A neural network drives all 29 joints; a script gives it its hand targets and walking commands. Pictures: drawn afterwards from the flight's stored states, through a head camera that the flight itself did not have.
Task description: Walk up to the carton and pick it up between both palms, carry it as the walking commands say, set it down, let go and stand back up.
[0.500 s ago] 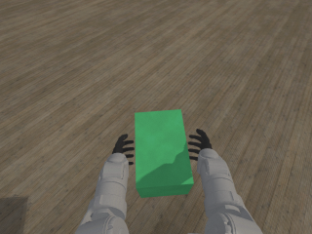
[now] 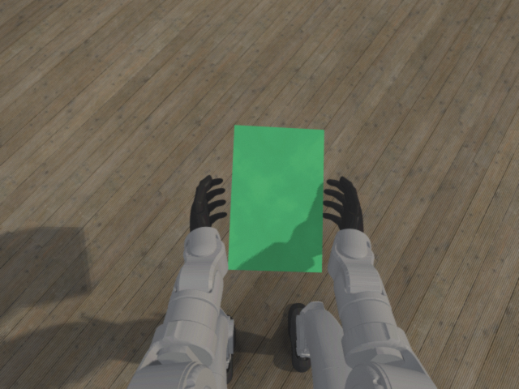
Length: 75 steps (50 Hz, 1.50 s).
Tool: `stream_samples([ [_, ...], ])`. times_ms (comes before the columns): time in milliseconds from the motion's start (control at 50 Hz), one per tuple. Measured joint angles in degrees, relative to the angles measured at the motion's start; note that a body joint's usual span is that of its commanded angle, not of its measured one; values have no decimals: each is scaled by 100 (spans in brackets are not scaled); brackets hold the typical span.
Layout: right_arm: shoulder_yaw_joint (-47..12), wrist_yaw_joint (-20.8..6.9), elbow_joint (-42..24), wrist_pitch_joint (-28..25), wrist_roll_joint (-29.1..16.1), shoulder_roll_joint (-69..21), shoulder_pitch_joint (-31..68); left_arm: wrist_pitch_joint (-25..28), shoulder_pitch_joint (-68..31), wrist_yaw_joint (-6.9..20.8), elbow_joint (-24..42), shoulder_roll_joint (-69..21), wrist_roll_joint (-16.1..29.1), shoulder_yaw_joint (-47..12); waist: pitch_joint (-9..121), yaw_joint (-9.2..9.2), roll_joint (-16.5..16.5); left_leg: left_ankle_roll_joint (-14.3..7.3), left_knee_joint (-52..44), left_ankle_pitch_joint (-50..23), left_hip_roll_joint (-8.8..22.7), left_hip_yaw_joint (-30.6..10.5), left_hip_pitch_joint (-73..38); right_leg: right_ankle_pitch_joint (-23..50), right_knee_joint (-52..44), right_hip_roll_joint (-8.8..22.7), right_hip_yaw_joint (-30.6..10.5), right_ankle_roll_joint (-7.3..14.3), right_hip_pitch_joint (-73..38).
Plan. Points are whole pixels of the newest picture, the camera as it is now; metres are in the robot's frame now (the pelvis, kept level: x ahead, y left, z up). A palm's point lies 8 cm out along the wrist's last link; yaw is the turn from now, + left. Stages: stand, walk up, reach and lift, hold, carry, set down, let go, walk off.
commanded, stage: set down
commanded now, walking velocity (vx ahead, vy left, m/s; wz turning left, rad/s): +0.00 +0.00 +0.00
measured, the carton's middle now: (273, 201) +0.42 -0.02 -0.15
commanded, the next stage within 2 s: none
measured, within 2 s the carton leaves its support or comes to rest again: neither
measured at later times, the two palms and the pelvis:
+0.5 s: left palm (209, 231) +0.36 +0.10 -0.16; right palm (334, 229) +0.36 -0.13 -0.16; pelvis -0.01 +0.00 -0.05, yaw +0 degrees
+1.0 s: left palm (215, 229) +0.39 +0.10 -0.26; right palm (322, 223) +0.40 -0.13 -0.25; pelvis -0.02 +0.00 -0.11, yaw -1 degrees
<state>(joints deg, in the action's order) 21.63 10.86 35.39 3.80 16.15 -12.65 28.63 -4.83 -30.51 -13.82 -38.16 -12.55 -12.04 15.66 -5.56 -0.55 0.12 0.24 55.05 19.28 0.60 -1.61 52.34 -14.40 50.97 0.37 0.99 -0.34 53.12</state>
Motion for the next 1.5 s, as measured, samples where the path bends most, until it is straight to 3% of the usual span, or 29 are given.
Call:
stream_samples([
  [160,-395,342,256,-114,-344,134,387,144,-101,-282,0,419,649,-479,-197,0,0,0,717,256,0,0,574,-273,785,-10,-18,0,625],
  [260,-549,452,447,-214,-478,227,558,203,-179,-355,-82,611,817,-679,-294,0,0,0,1017,391,0,0,772,-407,1099,-14,-25,0,837],
  [700,-1013,624,674,-563,-1354,787,1230,459,-925,-531,-319,1085,1458,-1301,-588,0,0,0,1953,629,0,0,2190,-593,1973,-36,-51,0,2247],
  [1060,-1092,715,875,-431,-1625,1084,2226,435,-1827,-641,-584,1434,1943,-1410,-747,0,0,1,2962,818,0,0,3486,-748,2975,-59,-74,0,3571],
  [1500,-676,713,1263,-83,-1644,1285,3530,105,-3141,-616,-1069,1702,1846,-1140,-1169,0,0,1,4397,1233,-20,-1,4597,-1115,4401,-78,-105,0,4725],
])
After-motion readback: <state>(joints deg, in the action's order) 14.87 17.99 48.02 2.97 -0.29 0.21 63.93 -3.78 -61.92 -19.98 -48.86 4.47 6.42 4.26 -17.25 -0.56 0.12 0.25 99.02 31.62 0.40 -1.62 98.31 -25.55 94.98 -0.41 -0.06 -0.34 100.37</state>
